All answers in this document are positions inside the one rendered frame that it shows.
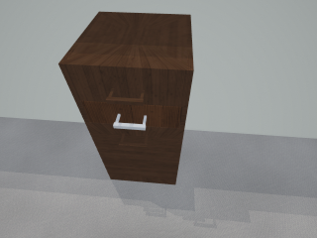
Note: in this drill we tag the drawer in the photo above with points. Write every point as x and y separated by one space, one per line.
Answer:
157 115

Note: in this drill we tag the handle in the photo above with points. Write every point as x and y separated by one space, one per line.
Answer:
125 101
133 145
129 126

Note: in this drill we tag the cabinet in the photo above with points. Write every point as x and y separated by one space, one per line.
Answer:
134 55

